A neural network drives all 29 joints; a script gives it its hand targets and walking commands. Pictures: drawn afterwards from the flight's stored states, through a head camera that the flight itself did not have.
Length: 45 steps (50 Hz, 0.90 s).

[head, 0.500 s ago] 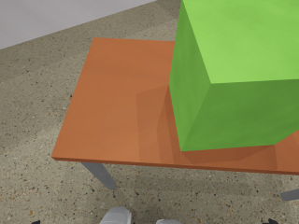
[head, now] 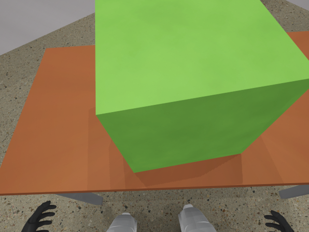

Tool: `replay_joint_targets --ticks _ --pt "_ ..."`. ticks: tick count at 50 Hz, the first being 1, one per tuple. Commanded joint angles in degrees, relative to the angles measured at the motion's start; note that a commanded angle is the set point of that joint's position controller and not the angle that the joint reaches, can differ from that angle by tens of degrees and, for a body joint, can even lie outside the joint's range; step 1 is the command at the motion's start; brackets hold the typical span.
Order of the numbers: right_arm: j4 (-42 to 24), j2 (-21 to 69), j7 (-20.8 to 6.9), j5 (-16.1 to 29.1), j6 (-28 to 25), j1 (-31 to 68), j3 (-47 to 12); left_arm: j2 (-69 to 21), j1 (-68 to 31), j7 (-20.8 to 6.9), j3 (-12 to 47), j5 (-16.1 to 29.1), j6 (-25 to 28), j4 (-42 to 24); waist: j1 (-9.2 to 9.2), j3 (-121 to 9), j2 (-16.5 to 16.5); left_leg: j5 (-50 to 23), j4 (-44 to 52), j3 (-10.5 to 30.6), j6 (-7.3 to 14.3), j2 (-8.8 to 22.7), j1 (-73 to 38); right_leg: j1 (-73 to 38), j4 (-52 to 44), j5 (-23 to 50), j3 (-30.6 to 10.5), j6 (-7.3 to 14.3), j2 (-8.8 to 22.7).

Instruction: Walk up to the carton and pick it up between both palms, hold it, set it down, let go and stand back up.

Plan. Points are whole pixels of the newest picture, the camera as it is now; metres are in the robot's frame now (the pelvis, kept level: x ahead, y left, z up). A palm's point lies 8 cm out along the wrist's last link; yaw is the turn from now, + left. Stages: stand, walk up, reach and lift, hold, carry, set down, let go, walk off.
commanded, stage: walk up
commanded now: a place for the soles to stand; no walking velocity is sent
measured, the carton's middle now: (179, 88) +0.42 -0.05 +0.11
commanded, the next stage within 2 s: none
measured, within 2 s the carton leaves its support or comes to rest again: neither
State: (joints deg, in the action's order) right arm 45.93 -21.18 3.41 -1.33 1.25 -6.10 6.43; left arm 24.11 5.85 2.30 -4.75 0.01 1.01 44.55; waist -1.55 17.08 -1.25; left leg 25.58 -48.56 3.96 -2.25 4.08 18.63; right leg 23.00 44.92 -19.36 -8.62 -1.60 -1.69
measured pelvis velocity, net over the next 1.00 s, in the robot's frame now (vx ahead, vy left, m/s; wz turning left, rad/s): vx -0.18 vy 0.26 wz -0.08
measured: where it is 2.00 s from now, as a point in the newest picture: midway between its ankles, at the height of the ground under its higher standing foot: outside the picture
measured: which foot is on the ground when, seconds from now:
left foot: up 0.00-0.58, down 0.60-0.90, up 0.92-1.00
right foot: down 0.00-0.62, up 0.64-0.92, down 0.94-1.00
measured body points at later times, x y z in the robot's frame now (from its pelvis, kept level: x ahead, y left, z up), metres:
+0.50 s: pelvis -0.06 +0.04 -0.01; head +0.00 +0.00 +0.43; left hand +0.05 +0.38 -0.08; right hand +0.06 -0.27 -0.15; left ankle -0.06 +0.19 -0.65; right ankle +0.06 -0.13 -0.70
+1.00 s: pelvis -0.18 +0.26 -0.02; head -0.10 +0.28 +0.42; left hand -0.15 +0.62 -0.13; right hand -0.06 -0.08 -0.11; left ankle -0.15 +0.36 -0.66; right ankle -0.22 +0.03 -0.70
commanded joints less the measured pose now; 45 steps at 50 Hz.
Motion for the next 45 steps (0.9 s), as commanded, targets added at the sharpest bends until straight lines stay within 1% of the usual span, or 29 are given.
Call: replay_joint_targets --ticks 1,2,3,4,5,6,14,16,18,23,25,27,28,29,30,31,32,33,34,36,37,38,39,40,41,42,43,44,45 --pt "-3.8 -11.2 -1.9 0.2 4.2 -8.7 2.3 20.5 5.0 3.1 -6.2 -1.5 0.9 -2.2 -0.92 -23.5 7.0 8.6 -29.9 15.3 2.9 -8.8 13.8 -15.4 -21.9 27.4 -33.5 6.5 21.3" --pt "-3.2 -13.5 -2.0 0.1 4.2 -6.9 2.6 19.6 5.0 3.3 -6.2 -1.0 1.0 -2.7 0.81 -21.6 8.7 7.0 -29.1 16.0 2.6 -8.7 13.7 -13.4 -22.7 23.6 -32.2 4.8 21.1" --pt "-2.7 -13.5 -2.1 0.5 4.4 -5.8 2.3 18.3 4.0 3.5 -6.1 -1.3 0.9 -2.4 1.29 -20.7 5.7 6.2 -29.6 15.4 2.4 -8.9 12.2 -11.7 -21.7 20.8 -30.0 5.7 20.2" --pt "-2.1 -14.9 -2.2 0.9 4.3 -6.5 2.9 16.5 6.0 3.4 -5.6 -1.3 1.2 -2.6 0.92 -19.6 3.0 4.4 -29.8 14.9 2.0 -9.6 12.2 -12.4 -20.9 23.4 -26.2 3.2 17.9" --pt "-1.6 -14.1 -2.5 0.8 4.2 -7.7 2.5 14.7 5.5 3.4 -5.6 -1.0 1.2 -2.4 -0.09 -18.2 3.9 3.0 -30.5 15.0 1.8 -9.9 13.6 -14.2 -18.3 26.7 -21.8 3.6 16.2" --pt "-1.9 -13.5 -2.6 0.7 4.4 -8.7 2.5 14.4 7.2 3.3 -6.0 -0.8 1.1 -2.6 0.71 -19.1 3.1 2.3 -30.5 14.9 2.0 -9.9 13.4 -15.1 -18.7 22.0 -23.1 3.5 16.6" --pt "-3.4 -15.1 -3.0 -0.5 4.8 -7.7 3.0 13.9 6.2 3.1 -5.7 -0.6 1.0 -4.6 1.90 -16.9 6.7 1.0 -31.5 13.5 0.8 -9.6 14.6 -13.6 -18.9 9.8 -24.3 10.1 18.4" --pt "-2.8 -15.1 -3.3 -0.2 4.7 -8.6 2.9 14.9 4.9 2.9 -6.0 -0.6 0.9 -5.0 1.90 -15.9 9.6 -0.6 -32.1 13.8 1.5 -10.9 11.8 -8.5 -22.3 1.3 -24.8 8.4 18.0" --pt "-2.5 -14.9 -3.6 -0.8 4.7 -9.1 3.2 15.1 5.2 2.7 -5.8 -1.1 0.9 -4.7 1.93 -14.1 8.9 0.3 -30.6 12.0 1.2 -10.0 10.8 -5.9 -21.8 -7.3 -24.3 13.2 16.9" --pt "-4.4 -13.5 -4.9 -1.0 4.0 -6.0 3.1 16.0 6.4 2.6 -6.0 -1.4 0.6 -4.5 4.03 -14.6 13.5 2.2 -17.3 6.6 2.3 -4.7 7.1 -4.0 -19.0 3.0 -21.7 16.7 19.8" --pt "-3.0 -14.6 -5.3 -1.3 4.0 -10.4 4.0 17.8 -2.4 2.9 -5.8 -1.5 0.3 -6.2 -0.69 -12.8 18.0 1.1 -10.6 7.8 4.1 -0.4 -0.9 5.9 -17.8 3.1 -19.3 15.7 20.1" --pt "-0.7 -13.5 -5.8 -1.7 3.7 -17.6 4.6 16.0 -7.9 3.1 -4.3 -1.4 -0.1 -6.4 -6.15 -16.0 15.2 -5.2 2.3 4.3 6.0 -1.2 -15.6 14.4 -11.3 5.9 -13.5 11.9 16.6" --pt "1.3 -15.4 -5.9 -2.3 3.8 -22.4 5.3 14.0 -8.6 3.6 -3.8 -1.0 -0.4 -6.5 -9.35 -16.6 10.1 -2.4 9.6 9.0 6.9 0.5 -18.5 17.3 2.4 4.3 -9.6 8.5 10.7" --pt "-0.5 -17.4 -5.4 -2.6 3.0 -18.1 4.6 8.6 -6.4 4.2 -2.5 0.2 -0.8 -6.2 -7.21 -10.2 -7.3 -7.3 21.8 25.7 6.1 6.6 -8.4 21.3 21.8 -9.0 0.0 5.4 -1.8" --pt "-4.0 -15.7 -5.3 -2.4 2.8 -9.9 4.1 9.6 -2.0 5.0 -2.4 0.5 -1.3 -5.2 -3.14 -7.4 -10.1 -12.0 27.4 31.8 3.4 5.1 3.8 18.0 29.7 -17.1 -1.9 5.5 -6.7" --pt "-5.5 -16.7 -5.4 -1.9 2.9 -5.5 4.3 11.7 2.2 5.2 -3.0 0.7 -1.8 -3.6 -1.73 -9.6 -7.5 -13.2 29.2 31.5 -1.9 5.7 4.5 15.1 32.3 -16.5 -5.9 5.0 -7.5" --pt "-6.1 -19.4 -4.8 -2.1 3.1 -2.8 5.3 12.3 2.5 5.3 -2.8 -0.2 -2.3 -3.2 -2.39 -7.8 -13.2 3.5 37.5 36.8 -5.8 6.3 9.9 16.1 32.3 -14.6 -7.6 4.6 -7.9" --pt "-6.2 -17.8 -4.5 -2.0 3.0 -1.0 4.4 13.6 -1.5 5.1 -3.3 -0.7 -2.5 -2.9 -4.28 -4.7 -13.5 21.7 44.5 39.0 -11.7 4.1 16.0 14.8 33.6 -12.8 -9.2 4.9 -7.9" --pt "-6.7 -17.4 -4.1 -2.0 2.7 2.0 4.3 13.8 -1.2 5.0 -3.3 -0.6 -2.6 -2.1 -3.49 -3.4 -14.0 25.3 46.7 37.1 -16.2 3.3 16.6 14.8 34.5 -11.0 -10.7 4.4 -7.7" --pt "-6.6 -16.9 -3.8 -1.7 3.1 6.2 4.7 13.7 7.7 5.1 -3.7 0.5 -3.2 1.3 0.93 -1.4 -21.5 20.7 46.9 26.6 -22.9 0.3 18.1 11.8 32.6 -9.4 -8.4 3.6 -7.8" --pt "-7.9 -17.5 -3.7 -1.6 3.2 7.7 5.2 14.8 11.8 4.7 -4.0 0.2 -3.0 2.2 2.03 -4.5 -21.9 13.5 46.3 23.7 -23.6 -0.8 15.6 6.5 31.2 -9.0 -6.6 3.1 -8.4" --pt "-9.3 -17.3 -3.8 -1.3 3.6 10.8 5.8 15.6 19.7 4.4 -5.1 0.3 -3.1 4.9 4.48 -7.1 -23.9 6.6 47.5 14.6 -29.6 -4.5 15.4 -2.6 25.0 -11.7 -1.2 2.9 -10.6" --pt "-11.5 -17.3 -4.1 -0.7 3.8 12.8 6.0 17.6 28.3 4.2 -6.3 0.4 -2.9 7.3 7.87 -9.2 -25.8 -6.0 44.5 11.2 -30.8 -6.3 15.1 -12.8 18.9 -14.4 1.3 2.9 -10.6" --pt "-14.0 -16.6 -4.2 0.0 4.1 18.4 6.3 19.1 38.2 4.3 -7.3 1.1 -2.3 10.8 13.01 -12.8 -23.1 -26.5 32.7 4.6 -31.1 -8.8 14.5 -22.2 9.4 -17.7 2.7 4.4 -8.3" --pt "-15.3 -14.2 -4.1 -0.4 4.6 20.1 5.7 18.1 44.2 4.7 -7.6 2.0 -2.0 12.8 16.79 -16.0 -18.8 -43.0 15.7 -0.1 -29.5 -12.0 8.5 -24.0 -7.6 -13.9 4.7 8.0 -2.7" --pt "-15.1 -11.6 -3.7 0.0 4.6 16.7 5.1 18.8 41.6 5.2 -8.8 2.8 -0.6 10.4 17.95 -21.2 -2.8 -48.1 -21.9 2.6 -19.8 -12.7 -1.6 -20.1 -25.9 -3.0 1.4 13.0 8.4" --pt "-11.7 -7.1 -3.3 1.6 4.3 2.9 3.7 16.5 21.5 6.0 -7.7 1.2 0.8 5.0 8.79 -24.6 23.6 1.9 -49.8 6.8 -3.8 -12.8 5.0 -17.8 -26.8 16.0 -15.8 17.3 17.9" --pt "-8.3 -9.1 -2.9 1.5 3.4 -7.8 3.8 14.9 1.4 6.0 -6.3 -1.9 1.8 -3.2 -0.88 -25.1 19.3 19.5 -46.0 26.0 4.3 -3.2 10.6 -10.8 -5.9 31.1 -28.8 18.0 23.9" --pt "-6.2 -10.7 -2.3 2.0 2.4 -10.7 3.7 12.6 -4.9 5.5 -5.1 -1.9 2.2 -6.6 -2.32 -22.3 13.8 22.6 -40.6 27.4 8.0 -2.7 5.9 -3.1 -1.9 37.3 -29.8 18.8 24.6"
